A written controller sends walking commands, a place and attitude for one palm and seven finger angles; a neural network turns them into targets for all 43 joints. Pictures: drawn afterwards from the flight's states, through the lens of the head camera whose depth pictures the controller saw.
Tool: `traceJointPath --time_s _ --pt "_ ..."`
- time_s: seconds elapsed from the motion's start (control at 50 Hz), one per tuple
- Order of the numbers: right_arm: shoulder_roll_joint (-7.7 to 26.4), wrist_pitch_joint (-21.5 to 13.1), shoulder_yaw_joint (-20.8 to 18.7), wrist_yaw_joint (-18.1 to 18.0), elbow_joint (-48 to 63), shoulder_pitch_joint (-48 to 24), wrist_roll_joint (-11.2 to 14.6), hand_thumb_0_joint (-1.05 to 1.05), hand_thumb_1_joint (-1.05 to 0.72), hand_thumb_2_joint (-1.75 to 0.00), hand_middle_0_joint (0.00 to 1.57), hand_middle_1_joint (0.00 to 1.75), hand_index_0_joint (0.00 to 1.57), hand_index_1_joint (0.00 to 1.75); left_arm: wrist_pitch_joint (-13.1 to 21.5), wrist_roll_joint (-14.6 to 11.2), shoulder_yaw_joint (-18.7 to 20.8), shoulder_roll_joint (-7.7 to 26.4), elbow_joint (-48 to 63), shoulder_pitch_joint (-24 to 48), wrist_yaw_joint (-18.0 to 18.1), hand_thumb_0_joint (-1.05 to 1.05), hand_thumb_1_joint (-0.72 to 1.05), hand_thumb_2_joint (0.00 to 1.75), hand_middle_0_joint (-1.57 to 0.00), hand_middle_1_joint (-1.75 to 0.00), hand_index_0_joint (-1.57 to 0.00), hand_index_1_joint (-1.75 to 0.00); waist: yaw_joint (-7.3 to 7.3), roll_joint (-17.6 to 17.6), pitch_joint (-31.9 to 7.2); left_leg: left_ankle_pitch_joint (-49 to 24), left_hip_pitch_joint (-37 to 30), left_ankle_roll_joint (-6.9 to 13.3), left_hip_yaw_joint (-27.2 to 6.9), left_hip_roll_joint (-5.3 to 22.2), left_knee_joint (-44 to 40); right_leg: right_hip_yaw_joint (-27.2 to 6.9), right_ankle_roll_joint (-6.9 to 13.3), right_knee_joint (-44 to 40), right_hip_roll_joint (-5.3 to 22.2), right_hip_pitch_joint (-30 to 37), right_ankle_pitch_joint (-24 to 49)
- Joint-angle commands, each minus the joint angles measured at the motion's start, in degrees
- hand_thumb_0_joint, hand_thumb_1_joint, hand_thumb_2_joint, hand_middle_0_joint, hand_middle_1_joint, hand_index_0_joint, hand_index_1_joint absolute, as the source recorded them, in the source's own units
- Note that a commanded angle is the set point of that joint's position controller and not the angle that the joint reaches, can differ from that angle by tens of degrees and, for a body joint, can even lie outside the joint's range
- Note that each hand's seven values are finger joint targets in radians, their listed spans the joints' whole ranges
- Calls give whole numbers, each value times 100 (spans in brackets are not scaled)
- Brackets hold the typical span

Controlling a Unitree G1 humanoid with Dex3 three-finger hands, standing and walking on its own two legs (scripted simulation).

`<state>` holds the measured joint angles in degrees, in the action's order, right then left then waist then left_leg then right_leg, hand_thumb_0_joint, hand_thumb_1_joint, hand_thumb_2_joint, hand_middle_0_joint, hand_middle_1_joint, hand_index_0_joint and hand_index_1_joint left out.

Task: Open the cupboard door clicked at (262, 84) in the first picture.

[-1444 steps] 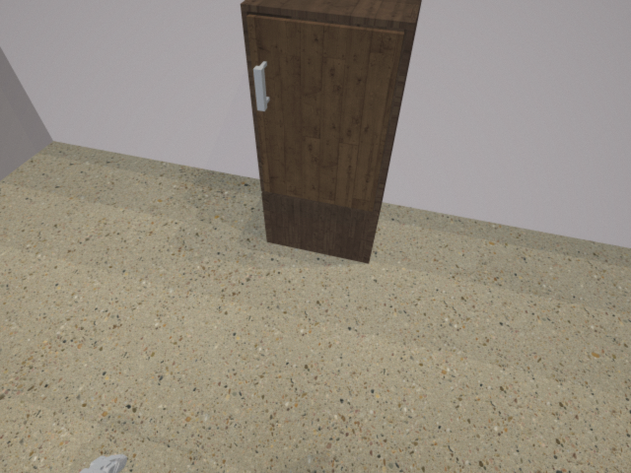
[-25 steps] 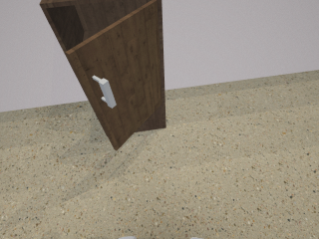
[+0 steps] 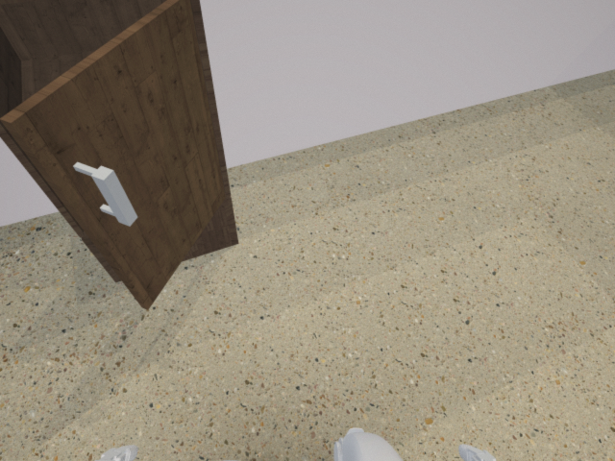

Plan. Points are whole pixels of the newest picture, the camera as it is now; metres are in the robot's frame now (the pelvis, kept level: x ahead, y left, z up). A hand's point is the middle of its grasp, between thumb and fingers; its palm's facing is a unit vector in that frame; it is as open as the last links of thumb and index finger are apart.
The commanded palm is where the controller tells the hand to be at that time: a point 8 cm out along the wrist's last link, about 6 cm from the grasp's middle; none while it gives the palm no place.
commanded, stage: walk to a spot facing it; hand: left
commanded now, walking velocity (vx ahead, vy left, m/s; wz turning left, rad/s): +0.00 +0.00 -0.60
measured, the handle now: (105, 194) +0.48 +0.38 -0.03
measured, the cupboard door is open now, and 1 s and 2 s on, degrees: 45 45 45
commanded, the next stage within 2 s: none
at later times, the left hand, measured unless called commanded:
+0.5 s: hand (210, 419) +0.18 +0.16 -0.18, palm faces -0.33 -0.92 -0.20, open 7.4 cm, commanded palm none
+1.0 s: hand (256, 378) +0.25 +0.10 -0.19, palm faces -0.55 -0.81 -0.18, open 7.4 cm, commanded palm none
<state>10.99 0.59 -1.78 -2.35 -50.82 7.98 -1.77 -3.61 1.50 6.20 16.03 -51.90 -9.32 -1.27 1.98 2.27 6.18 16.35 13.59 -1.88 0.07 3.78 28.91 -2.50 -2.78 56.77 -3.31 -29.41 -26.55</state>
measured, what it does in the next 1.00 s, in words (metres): walks ahead, turning right: right foot, then left foot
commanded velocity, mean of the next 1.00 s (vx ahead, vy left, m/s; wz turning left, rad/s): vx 0.18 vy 0.00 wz -0.58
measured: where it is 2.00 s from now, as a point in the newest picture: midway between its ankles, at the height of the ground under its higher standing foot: (424, 388)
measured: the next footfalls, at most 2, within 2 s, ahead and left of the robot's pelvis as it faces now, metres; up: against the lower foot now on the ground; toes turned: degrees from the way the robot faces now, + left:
right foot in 0.16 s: +0.05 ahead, -0.15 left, +0.00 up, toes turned -8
left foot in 0.40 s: +0.11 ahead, +0.11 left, +0.00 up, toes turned -13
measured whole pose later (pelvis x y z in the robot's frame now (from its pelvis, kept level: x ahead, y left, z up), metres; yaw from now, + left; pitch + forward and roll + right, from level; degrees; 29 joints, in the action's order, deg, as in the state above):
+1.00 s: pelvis +0.13 -0.06 -0.01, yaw -38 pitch +2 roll -1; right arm 12.9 -3.2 -2.7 0.6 -49.5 9.1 -1.4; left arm -0.2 1.2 4.3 12.9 -56.5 -19.2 -1.7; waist 1.4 1.8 2.8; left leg 13.8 22.2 -1.8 4.2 3.9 32.9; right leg -6.2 -0.1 35.7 -1.4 -12.1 -24.9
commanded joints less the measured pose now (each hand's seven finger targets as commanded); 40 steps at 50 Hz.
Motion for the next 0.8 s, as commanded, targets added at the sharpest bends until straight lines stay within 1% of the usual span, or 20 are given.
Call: traceJointPath --time_s 0.0,0.06,0.1,0.12,0.14,0.18,0.26,0.32,0.34,0.36,0.38,0.42,0.5,0.56,0.6,0.62,0.64,0.66,0.7,0.78 --pt "1250 -89 -329 -82 406 217 -76 0 -90 -90 20 30 20 30 122 -25 -40 205 589 53 -119 0 90 90 -20 -30 -20 -30 -202 -1505 -738 -3179 -640 787 -50 1231 -425 556 -6 -622 278 265 -15" --pt "1458 -53 -412 -21 318 456 -24 0 -90 -90 20 30 20 30 176 -48 -57 233 555 -39 -137 0 90 90 -20 -30 -20 -30 -225 -1395 -943 -2937 -560 614 132 1246 -1 827 125 -1762 120 1115 633" --pt "1389 -24 -420 34 429 293 50 0 -90 -90 20 30 20 30 222 -37 29 578 386 -644 -96 0 90 90 -20 -30 -20 -30 97 -658 -925 -1628 348 202 480 910 968 427 333 -2998 391 2313 2119" --pt "913 -14 -348 64 593 321 125 0 -90 -90 20 30 20 30 273 43 158 1255 353 -848 1 0 90 90 -20 -30 -20 -30 165 1167 -1037 595 1609 -183 1010 121 2269 -1802 901 -3630 1842 3063 3456" --pt "847 27 -258 47 752 -44 142 0 -90 -90 20 30 20 30 264 -19 220 1578 263 -1171 95 0 90 90 -20 -30 -20 -30 494 1708 -1078 2342 1948 -161 383 -65 3367 -2683 1571 -3771 2578 2844 4256" --pt "866 24 -266 92 701 11 169 0 -90 -90 20 30 20 30 183 0 180 1372 460 -507 131 0 90 90 -20 -30 -20 -30 156 1284 -673 1733 2048 -85 -45 186 3695 -2399 1679 -3937 2166 2007 1773" --pt "706 29 -222 112 423 312 151 0 -90 -90 20 30 20 30 186 42 83 1050 609 74 186 0 90 90 -20 -30 -20 -30 -198 792 -916 1163 881 -156 161 21 2152 -1678 1368 -3436 1551 1401 2742" --pt "665 -13 -219 82 152 969 148 0 -90 -90 20 30 20 30 138 -8 62 1008 576 213 147 0 90 90 -20 -30 -20 -30 -471 418 -953 79 -256 -156 395 -250 406 -1618 983 -3121 1206 812 2022" --pt "893 -51 -255 42 102 1179 126 0 -90 -90 20 30 20 30 103 -59 6 821 647 270 119 0 90 90 -20 -30 -20 -30 -578 -80 -900 11 -864 -64 110 8 -365 -1357 691 -2822 858 177 1316" --pt "1450 -119 -362 11 122 1272 32 0 -90 -90 20 30 20 30 77 -124 -83 424 746 187 71 0 90 90 -20 -30 -20 -30 -586 -1694 -859 798 -1094 374 -1632 1376 -1445 -634 334 -1553 94 -628 152" --pt "1840 -143 -426 -37 190 1303 -15 0 -90 -90 20 30 20 30 71 -98 -83 429 820 284 35 0 90 90 -20 -30 -20 -30 -601 -2197 -768 685 -640 931 -2654 2469 -1857 -40 113 -150 1 -730 -839" --pt "1682 -199 -357 -13 414 865 -54 0 -90 -90 20 30 20 30 137 -25 -24 524 836 256 -51 0 90 90 -20 -30 -20 -30 -344 -903 -684 -266 -44 1318 -2175 2375 -1568 -102 95 732 381 -371 -465" --pt "1353 -178 -264 -9 317 696 -79 0 -90 -90 20 30 20 30 115 -35 -117 138 700 328 -184 0 90 90 -20 -30 -20 -30 -263 -1613 -724 -1507 -474 700 -47 1393 -916 570 25 -366 482 58 -60" --pt "1467 -173 -314 49 129 1135 -65 0 -90 -90 20 30 20 30 200 -47 -163 116 703 506 -242 0 90 90 -20 -30 -20 -30 -479 -1651 -933 -749 -682 649 126 1477 -807 922 141 -1482 317 614 -124" --pt "1484 -155 -345 101 123 1066 -27 0 -90 -90 20 30 20 30 249 -32 -125 210 559 140 -233 0 90 90 -20 -30 -20 -30 -274 -1187 -885 128 -140 447 403 1415 -316 1073 249 -2573 186 1596 461" --pt "1369 -152 -337 124 163 913 4 0 -90 -90 20 30 20 30 277 -18 -35 438 368 -344 -193 0 90 90 -20 -30 -20 -30 -6 -669 -920 692 624 233 691 1145 389 770 397 -3147 298 2562 533" --pt "925 -149 -259 172 380 621 96 0 -90 -90 20 30 20 30 350 39 109 1054 201 -921 -107 0 90 90 -20 -30 -20 -30 324 1127 -877 1716 2224 -133 1349 421 1970 -1381 937 -4099 1655 3633 -243" --pt "844 -151 -190 199 738 -172 80 0 -90 -90 20 30 20 30 346 -40 208 1509 83 -1399 7 0 90 90 -20 -30 -20 -30 755 1936 -533 2400 3211 -181 735 77 3203 -3133 1592 -4660 2634 3359 -146" --pt "975 -196 -261 296 801 -237 89 0 -90 -90 20 30 20 30 402 -67 182 1257 187 -972 92 0 90 90 -20 -30 -20 -30 379 882 -175 1333 3389 -132 18 465 3663 -2935 1835 -4759 2526 2839 -1320" --pt "780 -156 -295 337 487 -23 44 0 -90 -90 20 30 20 30 549 -27 47 817 265 -430 83 0 90 90 -20 -30 -20 -30 -78 802 -272 326 2057 -260 195 297 2676 -1453 1412 -4458 1655 1817 618"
